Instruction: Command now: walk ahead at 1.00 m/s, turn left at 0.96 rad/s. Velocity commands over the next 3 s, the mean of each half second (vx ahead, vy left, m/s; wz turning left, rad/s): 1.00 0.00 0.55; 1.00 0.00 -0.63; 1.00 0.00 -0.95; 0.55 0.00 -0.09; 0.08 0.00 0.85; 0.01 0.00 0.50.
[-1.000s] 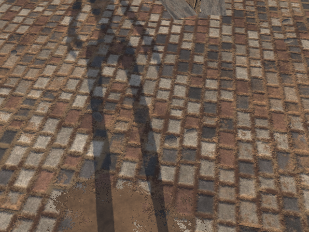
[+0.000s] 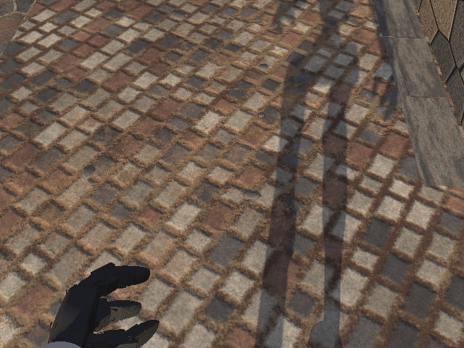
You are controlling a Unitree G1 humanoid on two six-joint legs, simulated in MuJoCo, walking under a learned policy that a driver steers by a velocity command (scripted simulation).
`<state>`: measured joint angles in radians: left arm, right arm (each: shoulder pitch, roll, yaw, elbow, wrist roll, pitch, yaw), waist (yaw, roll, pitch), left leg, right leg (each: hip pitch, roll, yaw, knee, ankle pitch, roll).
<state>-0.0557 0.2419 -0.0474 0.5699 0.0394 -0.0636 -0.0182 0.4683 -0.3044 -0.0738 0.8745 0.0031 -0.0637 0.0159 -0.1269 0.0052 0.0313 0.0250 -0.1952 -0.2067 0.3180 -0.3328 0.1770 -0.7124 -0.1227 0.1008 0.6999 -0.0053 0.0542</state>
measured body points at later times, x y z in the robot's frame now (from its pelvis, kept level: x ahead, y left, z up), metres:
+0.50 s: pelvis +0.44 +0.00 -0.01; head +0.48 +0.02 +0.43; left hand +0.24 +0.21 -0.13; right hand +0.79 -0.08 -0.04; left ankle +0.58 +0.14 -0.71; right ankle +0.27 -0.19 -0.73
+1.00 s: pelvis +0.91 +0.09 -0.04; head +0.93 +0.09 +0.41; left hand +1.10 +0.35 -0.13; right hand +0.89 -0.18 -0.18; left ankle +0.62 +0.17 -0.65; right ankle +1.04 +0.07 -0.74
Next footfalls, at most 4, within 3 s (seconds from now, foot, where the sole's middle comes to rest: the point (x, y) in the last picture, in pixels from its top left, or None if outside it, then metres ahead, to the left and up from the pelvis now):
0.10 right None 0.31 -0.18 -0.77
0.54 left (162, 301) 0.62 0.16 -0.77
0.98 right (184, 178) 1.08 0.06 -0.77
1.40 left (158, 98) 1.52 0.15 -0.77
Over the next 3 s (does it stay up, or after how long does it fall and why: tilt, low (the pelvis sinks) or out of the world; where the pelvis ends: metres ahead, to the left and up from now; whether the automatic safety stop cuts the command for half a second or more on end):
stays up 1.79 -0.15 0.00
